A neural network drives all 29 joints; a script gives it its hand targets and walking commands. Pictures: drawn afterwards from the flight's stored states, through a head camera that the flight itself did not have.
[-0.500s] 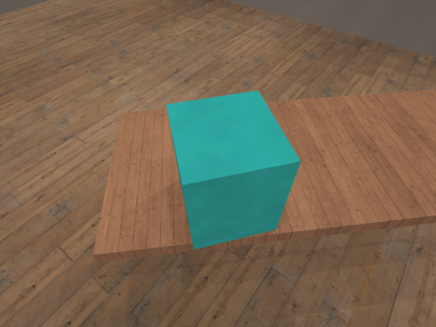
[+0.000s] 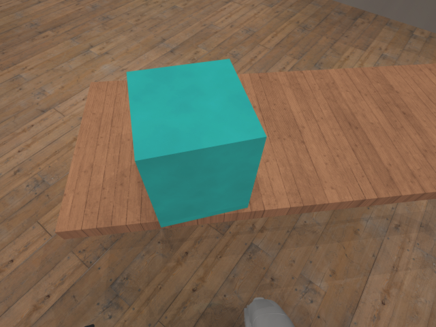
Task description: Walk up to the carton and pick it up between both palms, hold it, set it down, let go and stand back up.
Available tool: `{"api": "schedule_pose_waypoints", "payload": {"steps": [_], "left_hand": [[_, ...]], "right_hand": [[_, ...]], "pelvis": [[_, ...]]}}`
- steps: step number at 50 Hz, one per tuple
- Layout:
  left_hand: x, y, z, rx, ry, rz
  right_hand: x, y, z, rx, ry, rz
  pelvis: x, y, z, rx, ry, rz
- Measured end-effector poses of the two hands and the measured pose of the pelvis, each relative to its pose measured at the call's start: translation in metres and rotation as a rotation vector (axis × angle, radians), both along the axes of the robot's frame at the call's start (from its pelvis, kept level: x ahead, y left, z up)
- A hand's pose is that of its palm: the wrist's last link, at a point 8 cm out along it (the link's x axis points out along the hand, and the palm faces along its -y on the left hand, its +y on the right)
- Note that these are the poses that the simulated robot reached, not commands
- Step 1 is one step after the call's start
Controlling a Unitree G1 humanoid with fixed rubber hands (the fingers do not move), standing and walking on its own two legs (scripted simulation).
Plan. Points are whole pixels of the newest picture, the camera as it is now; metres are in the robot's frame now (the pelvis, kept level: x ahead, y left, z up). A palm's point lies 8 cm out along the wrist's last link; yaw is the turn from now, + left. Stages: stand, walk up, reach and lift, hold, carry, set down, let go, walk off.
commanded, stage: walk up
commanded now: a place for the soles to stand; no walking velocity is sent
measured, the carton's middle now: (193, 147) +0.45 +0.04 +0.03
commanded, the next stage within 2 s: none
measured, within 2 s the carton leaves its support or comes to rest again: neither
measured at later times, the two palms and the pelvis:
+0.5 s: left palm out of the picture -0.05 +0.22 -0.15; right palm out of the picture +0.06 -0.28 -0.14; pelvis -0.07 -0.05 -0.02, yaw +13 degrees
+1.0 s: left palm out of the picture -0.07 +0.19 -0.12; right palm out of the picture +0.04 -0.26 -0.13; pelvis -0.04 -0.04 +0.01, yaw +10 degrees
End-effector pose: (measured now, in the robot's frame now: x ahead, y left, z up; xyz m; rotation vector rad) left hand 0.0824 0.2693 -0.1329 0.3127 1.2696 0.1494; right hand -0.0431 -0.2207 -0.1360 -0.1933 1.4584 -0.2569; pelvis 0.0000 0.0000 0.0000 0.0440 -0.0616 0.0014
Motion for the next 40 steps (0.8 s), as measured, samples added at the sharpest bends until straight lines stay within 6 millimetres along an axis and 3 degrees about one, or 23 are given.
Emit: {"api": "schedule_pose_waypoints", "payload": {"steps": [4,9,13,18,23,26,30,35,40], "left_hand": [[0.017,-0.030,0.000,0.004,-0.109,0.013],[-0.006,-0.068,0.003,-0.032,-0.130,0.081],[-0.027,-0.084,0.006,-0.052,-0.163,0.124],[-0.062,-0.082,0.003,-0.046,-0.210,0.195],[-0.113,-0.062,-0.011,-0.035,-0.174,0.255],[-0.144,-0.051,-0.018,-0.050,-0.103,0.276],[-0.176,-0.047,-0.012,-0.071,-0.025,0.296],[-0.193,-0.055,-0.003,-0.065,0.020,0.278],[-0.184,-0.072,0.005,-0.069,-0.012,0.271]], "right_hand": [[0.022,-0.054,-0.019,0.001,-0.040,0.061],[0.078,-0.103,-0.015,-0.051,-0.180,0.140],[0.105,-0.117,-0.006,-0.065,-0.242,0.218],[0.115,-0.110,-0.001,-0.045,-0.236,0.307],[0.114,-0.079,0.000,0.002,-0.257,0.374],[0.098,-0.057,0.002,0.042,-0.278,0.357],[0.072,-0.038,0.007,0.063,-0.241,0.316],[0.059,-0.026,0.005,0.111,-0.221,0.316],[0.065,-0.029,-0.006,0.146,-0.208,0.334]], "pelvis": [[-0.008,-0.031,-0.014,-0.038,-0.019,0.031],[-0.021,-0.048,-0.014,-0.035,-0.037,0.068],[-0.030,-0.055,-0.012,-0.046,-0.038,0.105],[-0.043,-0.058,-0.014,-0.060,-0.037,0.167],[-0.060,-0.050,-0.020,-0.065,-0.033,0.224],[-0.066,-0.043,-0.019,-0.040,-0.039,0.221],[-0.063,-0.039,-0.007,-0.043,-0.020,0.236],[-0.057,-0.039,-0.001,-0.029,-0.002,0.215],[-0.053,-0.041,0.000,-0.054,-0.017,0.202]]}}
